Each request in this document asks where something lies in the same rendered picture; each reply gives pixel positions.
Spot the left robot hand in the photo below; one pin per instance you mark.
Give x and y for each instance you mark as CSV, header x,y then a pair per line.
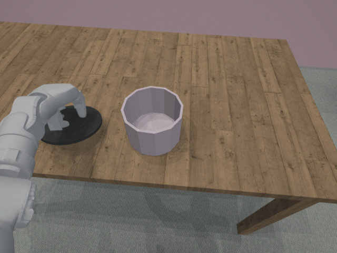
x,y
64,94

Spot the table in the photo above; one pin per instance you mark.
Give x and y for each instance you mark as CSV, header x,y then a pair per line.
x,y
250,125

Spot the robot left upper arm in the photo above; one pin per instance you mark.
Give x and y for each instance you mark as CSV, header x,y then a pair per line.
x,y
17,198

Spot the lid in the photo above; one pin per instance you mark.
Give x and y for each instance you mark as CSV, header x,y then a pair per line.
x,y
77,131

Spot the left robot forearm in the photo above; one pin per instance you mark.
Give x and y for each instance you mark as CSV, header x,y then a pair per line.
x,y
21,131

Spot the knob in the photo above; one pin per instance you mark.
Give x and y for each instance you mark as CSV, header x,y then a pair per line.
x,y
70,115

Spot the pot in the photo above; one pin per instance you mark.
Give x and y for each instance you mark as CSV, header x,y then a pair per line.
x,y
152,116

